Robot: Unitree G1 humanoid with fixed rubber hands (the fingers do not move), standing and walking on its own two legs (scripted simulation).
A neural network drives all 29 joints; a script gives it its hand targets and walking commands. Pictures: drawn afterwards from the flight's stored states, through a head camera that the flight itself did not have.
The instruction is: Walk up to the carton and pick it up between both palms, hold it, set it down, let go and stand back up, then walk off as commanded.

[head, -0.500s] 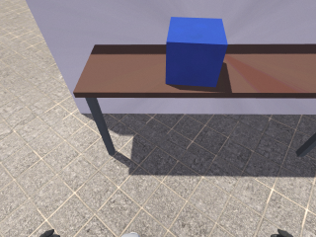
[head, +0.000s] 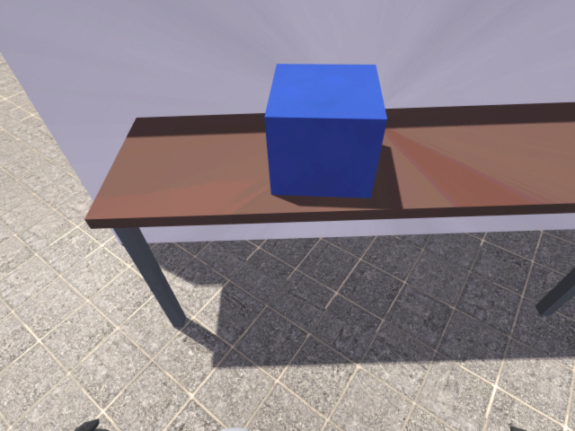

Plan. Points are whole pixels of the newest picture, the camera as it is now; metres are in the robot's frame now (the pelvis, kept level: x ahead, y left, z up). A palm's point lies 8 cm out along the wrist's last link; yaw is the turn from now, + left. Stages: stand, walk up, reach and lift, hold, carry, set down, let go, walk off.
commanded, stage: walk up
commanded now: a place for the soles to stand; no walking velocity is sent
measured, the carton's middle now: (323, 130) +0.77 -0.05 -0.01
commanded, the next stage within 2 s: none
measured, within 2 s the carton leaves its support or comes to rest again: neither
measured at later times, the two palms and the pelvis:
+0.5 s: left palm (111, 369) +0.23 +0.31 -0.09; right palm (545, 396) +0.19 -0.34 -0.07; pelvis +0.13 -0.01 +0.00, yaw +0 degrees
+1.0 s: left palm (138, 327) +0.30 +0.29 -0.10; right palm (509, 298) +0.35 -0.35 -0.07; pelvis +0.25 -0.04 +0.00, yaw +2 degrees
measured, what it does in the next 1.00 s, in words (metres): walks ahead: left foot, then right foot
